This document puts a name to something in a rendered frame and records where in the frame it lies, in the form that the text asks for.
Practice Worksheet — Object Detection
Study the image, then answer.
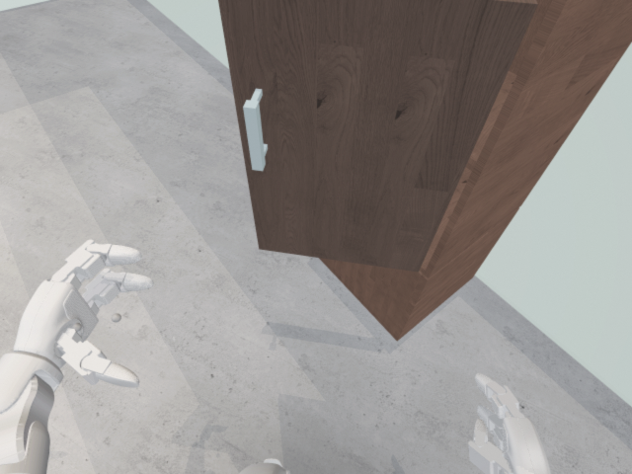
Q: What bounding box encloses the handle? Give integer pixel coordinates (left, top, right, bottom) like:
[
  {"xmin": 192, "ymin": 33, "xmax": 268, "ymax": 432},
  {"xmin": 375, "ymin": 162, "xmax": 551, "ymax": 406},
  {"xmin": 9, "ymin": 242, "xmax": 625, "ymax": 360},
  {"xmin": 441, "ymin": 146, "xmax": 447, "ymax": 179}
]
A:
[{"xmin": 243, "ymin": 89, "xmax": 268, "ymax": 171}]

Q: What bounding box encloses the left robot shin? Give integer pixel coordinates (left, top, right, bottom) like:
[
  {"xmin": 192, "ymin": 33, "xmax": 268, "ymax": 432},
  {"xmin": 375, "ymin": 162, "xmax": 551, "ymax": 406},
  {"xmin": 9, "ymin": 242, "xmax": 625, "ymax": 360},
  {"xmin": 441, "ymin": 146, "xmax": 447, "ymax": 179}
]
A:
[{"xmin": 264, "ymin": 459, "xmax": 283, "ymax": 468}]

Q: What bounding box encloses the cupboard door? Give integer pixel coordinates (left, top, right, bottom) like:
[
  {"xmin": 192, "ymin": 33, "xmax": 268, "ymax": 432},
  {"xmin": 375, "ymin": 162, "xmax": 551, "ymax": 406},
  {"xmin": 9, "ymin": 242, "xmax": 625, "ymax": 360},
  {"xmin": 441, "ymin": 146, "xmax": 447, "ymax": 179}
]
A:
[{"xmin": 218, "ymin": 0, "xmax": 538, "ymax": 272}]

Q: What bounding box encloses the left robot forearm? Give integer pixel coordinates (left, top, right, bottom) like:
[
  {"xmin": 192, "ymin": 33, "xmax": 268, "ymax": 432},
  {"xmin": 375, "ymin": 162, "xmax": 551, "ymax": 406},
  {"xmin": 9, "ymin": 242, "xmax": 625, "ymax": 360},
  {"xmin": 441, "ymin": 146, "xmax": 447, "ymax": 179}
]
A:
[{"xmin": 0, "ymin": 352, "xmax": 63, "ymax": 474}]

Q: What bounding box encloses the right robot hand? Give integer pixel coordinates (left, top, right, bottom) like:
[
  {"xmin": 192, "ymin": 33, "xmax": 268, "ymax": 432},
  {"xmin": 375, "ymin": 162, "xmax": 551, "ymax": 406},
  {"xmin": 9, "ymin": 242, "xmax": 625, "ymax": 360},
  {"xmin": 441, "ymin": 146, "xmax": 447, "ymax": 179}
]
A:
[{"xmin": 468, "ymin": 373, "xmax": 551, "ymax": 474}]

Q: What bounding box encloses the left robot hand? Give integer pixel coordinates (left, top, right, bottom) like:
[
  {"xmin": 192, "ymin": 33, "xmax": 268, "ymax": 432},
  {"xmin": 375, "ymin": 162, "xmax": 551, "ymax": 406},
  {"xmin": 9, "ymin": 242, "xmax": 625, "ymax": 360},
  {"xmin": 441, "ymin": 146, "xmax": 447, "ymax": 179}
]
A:
[{"xmin": 14, "ymin": 240, "xmax": 154, "ymax": 388}]

